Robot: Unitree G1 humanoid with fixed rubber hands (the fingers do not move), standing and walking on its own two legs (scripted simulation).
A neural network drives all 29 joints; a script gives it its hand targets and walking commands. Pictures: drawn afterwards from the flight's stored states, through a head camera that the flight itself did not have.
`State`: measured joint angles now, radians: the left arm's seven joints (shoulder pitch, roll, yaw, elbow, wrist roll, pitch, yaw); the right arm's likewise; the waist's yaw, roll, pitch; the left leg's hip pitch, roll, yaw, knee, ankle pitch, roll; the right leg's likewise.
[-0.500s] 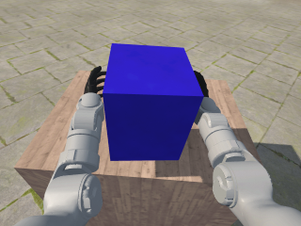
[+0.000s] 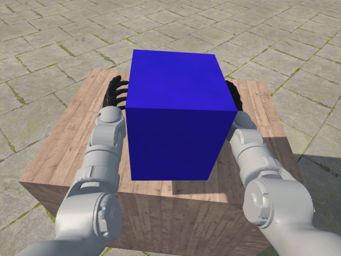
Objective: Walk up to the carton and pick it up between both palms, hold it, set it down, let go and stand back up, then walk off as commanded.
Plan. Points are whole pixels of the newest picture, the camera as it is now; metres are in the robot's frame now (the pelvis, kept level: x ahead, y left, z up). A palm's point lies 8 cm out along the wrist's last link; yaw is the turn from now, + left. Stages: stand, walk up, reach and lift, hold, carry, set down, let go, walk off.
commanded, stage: set down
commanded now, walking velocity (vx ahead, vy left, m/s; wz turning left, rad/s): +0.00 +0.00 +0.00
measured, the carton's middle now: (172, 118) +0.43 +0.02 +0.11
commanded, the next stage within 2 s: none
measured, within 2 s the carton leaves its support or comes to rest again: rests again in 1.18 s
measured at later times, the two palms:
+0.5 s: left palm (116, 120) +0.42 +0.16 +0.10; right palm (228, 119) +0.45 -0.13 +0.09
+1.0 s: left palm (121, 126) +0.42 +0.15 +0.08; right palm (228, 125) +0.46 -0.14 +0.06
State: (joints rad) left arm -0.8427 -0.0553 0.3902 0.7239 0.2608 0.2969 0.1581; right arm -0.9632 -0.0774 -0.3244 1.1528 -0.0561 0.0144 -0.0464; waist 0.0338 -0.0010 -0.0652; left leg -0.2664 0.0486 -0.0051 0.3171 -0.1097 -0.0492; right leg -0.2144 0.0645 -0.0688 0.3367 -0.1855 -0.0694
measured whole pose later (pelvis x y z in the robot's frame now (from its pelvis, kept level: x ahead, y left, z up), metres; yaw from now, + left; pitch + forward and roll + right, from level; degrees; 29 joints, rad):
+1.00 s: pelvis +0.00 +0.00 -0.01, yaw -1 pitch +16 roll +0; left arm -0.81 -0.12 0.43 0.80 0.26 0.09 0.21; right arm -0.95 -0.11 -0.41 1.20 -0.20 -0.13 0.03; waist 0.09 0.03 -0.14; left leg -0.51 0.06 0.02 0.32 -0.09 -0.05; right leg -0.47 0.07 -0.05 0.36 -0.16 -0.07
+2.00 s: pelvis -0.02 +0.01 -0.01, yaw -3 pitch +21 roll +0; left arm -0.87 -0.06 0.21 0.78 0.04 0.14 0.30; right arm -1.09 -0.31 -0.11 1.23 0.18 0.01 0.03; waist 0.15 0.01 -0.19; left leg -0.67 0.07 0.04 0.41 -0.09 -0.04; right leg -0.63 0.08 -0.03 0.41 -0.14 -0.07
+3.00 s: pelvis -0.03 -0.01 -0.01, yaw -1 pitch +7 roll +1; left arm -0.33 -0.01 0.05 0.16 -0.01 0.41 0.27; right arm -0.47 -0.38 0.03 0.64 0.34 0.07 0.10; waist 0.06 -0.02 -0.04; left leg -0.41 0.06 0.01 0.40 -0.11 -0.05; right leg -0.39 0.07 -0.06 0.46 -0.20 -0.09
